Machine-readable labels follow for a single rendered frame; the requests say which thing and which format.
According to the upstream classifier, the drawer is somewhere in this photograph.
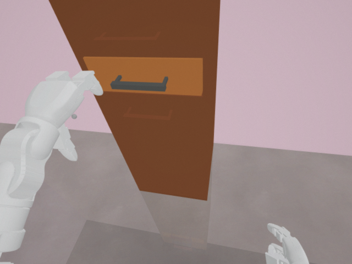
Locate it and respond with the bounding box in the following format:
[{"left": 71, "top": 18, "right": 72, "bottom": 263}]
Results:
[{"left": 83, "top": 57, "right": 203, "bottom": 96}]

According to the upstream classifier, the robot left hand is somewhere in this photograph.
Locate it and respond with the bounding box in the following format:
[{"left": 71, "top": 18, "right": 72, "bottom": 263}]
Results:
[{"left": 25, "top": 70, "right": 103, "bottom": 161}]

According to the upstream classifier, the handle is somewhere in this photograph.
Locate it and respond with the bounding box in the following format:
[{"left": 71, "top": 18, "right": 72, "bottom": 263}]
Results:
[
  {"left": 110, "top": 75, "right": 168, "bottom": 92},
  {"left": 123, "top": 113, "right": 172, "bottom": 124},
  {"left": 93, "top": 37, "right": 159, "bottom": 47}
]

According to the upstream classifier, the robot right hand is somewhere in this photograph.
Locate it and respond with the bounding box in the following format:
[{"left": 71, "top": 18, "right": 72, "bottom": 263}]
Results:
[{"left": 265, "top": 223, "right": 309, "bottom": 264}]

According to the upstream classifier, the cabinet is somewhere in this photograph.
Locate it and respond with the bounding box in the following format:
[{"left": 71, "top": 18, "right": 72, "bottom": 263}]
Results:
[{"left": 49, "top": 0, "right": 221, "bottom": 201}]

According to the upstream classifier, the left robot forearm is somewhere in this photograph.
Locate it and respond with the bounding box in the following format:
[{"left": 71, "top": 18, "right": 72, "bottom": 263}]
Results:
[{"left": 0, "top": 117, "right": 60, "bottom": 258}]

